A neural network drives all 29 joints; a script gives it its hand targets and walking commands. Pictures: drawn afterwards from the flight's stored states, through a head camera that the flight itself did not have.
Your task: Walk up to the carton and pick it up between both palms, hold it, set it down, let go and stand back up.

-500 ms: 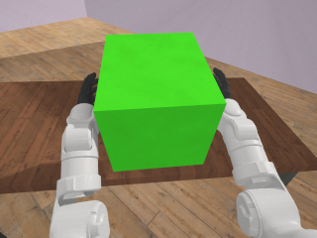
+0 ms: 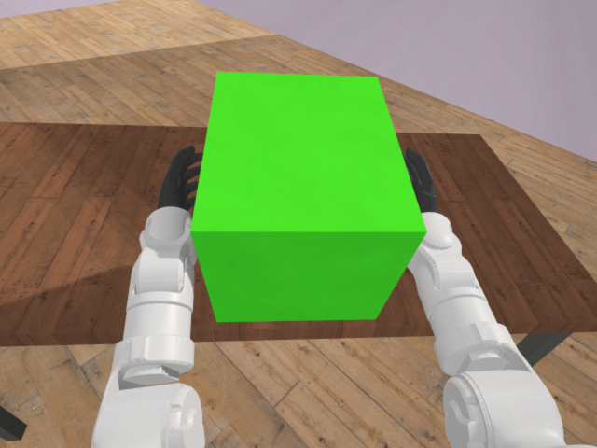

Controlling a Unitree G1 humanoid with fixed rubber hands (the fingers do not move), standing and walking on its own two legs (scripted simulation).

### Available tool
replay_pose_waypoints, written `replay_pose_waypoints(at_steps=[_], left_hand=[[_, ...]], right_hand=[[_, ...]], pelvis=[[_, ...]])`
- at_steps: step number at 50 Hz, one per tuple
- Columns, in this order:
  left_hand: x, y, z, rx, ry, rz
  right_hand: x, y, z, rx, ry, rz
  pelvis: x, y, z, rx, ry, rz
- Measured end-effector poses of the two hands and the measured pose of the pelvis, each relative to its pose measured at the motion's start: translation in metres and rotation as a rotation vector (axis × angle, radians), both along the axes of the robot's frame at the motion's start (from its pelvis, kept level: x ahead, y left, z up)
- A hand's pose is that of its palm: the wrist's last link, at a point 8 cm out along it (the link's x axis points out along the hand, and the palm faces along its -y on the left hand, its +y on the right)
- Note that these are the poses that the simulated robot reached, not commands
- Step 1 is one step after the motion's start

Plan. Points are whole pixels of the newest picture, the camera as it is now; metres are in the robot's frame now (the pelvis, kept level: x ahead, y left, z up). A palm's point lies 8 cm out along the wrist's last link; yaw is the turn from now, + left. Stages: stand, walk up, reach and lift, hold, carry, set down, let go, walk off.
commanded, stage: set down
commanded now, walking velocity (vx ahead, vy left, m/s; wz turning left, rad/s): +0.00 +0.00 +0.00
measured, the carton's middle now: (298, 198) +0.42 +0.01 +0.13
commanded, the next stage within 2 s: none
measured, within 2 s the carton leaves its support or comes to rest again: neither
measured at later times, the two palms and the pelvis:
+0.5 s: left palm (180, 208) +0.39 +0.18 +0.13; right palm (411, 209) +0.40 -0.15 +0.13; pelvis +0.00 +0.00 +0.00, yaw -1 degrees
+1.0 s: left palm (186, 212) +0.41 +0.17 +0.10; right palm (405, 212) +0.41 -0.15 +0.11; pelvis +0.01 +0.00 +0.00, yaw -2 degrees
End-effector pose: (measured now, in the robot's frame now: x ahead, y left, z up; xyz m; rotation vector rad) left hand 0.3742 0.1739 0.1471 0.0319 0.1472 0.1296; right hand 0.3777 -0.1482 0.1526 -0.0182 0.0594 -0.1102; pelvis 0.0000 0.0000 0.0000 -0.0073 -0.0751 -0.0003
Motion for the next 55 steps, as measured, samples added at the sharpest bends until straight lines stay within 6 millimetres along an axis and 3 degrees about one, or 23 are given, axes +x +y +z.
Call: replay_pose_waypoints(at_steps=[10,55], left_hand=[[0.011,-0.001,0.001,-0.002,0.008,0.000],[0.042,0.000,-0.050,-0.030,0.098,0.004]], right_hand=[[0.012,-0.001,0.003,-0.007,0.006,-0.001],[0.040,-0.001,-0.046,0.004,0.091,0.009]], pelvis=[[0.005,0.000,0.000,0.003,0.005,-0.008],[0.011,-0.001,0.001,0.009,0.147,-0.039]])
